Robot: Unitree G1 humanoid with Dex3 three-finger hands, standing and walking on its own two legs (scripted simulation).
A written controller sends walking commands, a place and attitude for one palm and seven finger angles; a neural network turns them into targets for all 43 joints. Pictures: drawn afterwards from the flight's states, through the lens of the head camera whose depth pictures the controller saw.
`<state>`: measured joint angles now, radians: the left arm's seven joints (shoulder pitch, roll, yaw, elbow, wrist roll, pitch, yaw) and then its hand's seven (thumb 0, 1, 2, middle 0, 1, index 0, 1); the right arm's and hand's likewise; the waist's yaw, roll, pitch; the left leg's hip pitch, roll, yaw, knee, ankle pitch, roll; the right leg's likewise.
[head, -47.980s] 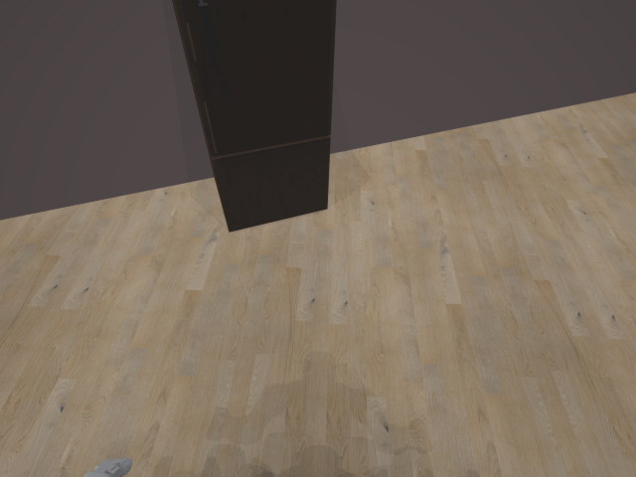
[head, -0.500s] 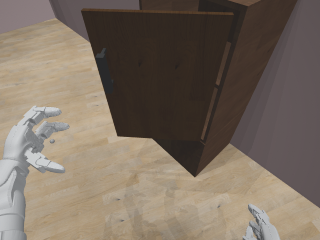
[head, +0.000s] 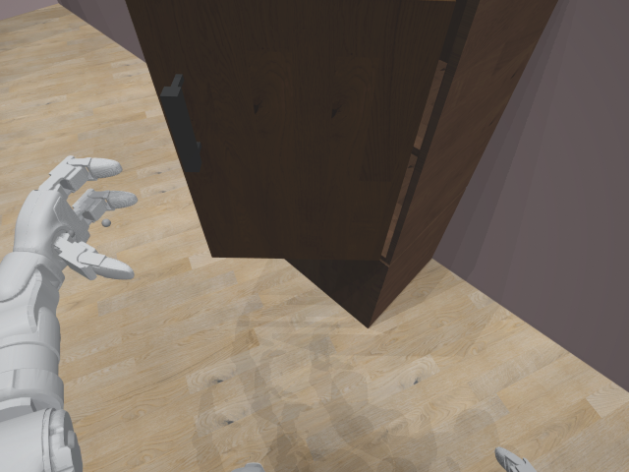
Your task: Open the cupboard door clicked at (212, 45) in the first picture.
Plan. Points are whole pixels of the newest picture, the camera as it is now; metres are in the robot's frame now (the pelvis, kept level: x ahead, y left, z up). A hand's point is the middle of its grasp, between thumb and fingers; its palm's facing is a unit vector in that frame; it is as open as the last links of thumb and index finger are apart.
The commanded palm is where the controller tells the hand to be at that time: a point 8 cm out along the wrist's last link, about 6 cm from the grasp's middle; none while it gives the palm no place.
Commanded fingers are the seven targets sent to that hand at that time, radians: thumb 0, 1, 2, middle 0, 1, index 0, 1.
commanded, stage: move the hooked fingers beside the handle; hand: left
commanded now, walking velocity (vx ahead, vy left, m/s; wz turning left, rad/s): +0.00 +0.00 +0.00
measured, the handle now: (186, 124) +0.59 +0.22 +0.10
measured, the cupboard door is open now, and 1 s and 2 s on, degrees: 43 43 43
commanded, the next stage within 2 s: slide the fingers in behind the handle in 1.76 s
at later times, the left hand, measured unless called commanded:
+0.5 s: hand (120, 183) +0.44 +0.27 +0.11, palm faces +0.01 -1.00 +0.01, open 14.0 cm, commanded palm +0.43 +0.32 +0.10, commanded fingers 0.00 -0.50 0.30 -0.30 -1.20 -0.30 -1.20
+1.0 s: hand (134, 147) +0.52 +0.27 +0.11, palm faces +0.00 -1.00 +0.02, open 14.0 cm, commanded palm +0.50 +0.33 +0.10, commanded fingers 0.00 -0.50 0.30 -0.30 -1.20 -0.30 -1.20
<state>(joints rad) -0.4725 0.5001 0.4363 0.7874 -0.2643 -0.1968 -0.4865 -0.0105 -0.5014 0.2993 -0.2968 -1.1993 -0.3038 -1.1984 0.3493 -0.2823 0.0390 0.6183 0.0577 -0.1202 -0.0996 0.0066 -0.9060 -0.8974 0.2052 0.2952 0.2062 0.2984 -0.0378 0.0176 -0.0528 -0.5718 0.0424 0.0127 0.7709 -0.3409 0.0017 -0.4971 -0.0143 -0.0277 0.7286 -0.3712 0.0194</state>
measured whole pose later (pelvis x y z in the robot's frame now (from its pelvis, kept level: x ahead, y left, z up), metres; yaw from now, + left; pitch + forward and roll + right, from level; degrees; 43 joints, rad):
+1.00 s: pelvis +0.00 +0.00 -0.02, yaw -2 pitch +19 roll -4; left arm -1.03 0.82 0.53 1.31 -0.09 -0.26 -0.50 -0.01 -0.50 0.30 -0.30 -1.20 -0.30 -1.20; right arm 0.43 -0.30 0.06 0.62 0.03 0.05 -0.08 0.00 -0.91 -0.90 0.21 0.30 0.21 0.30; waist -0.19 0.01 -0.06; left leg -0.87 0.08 0.00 0.92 -0.39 0.01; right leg -0.78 0.02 -0.03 0.83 -0.39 0.02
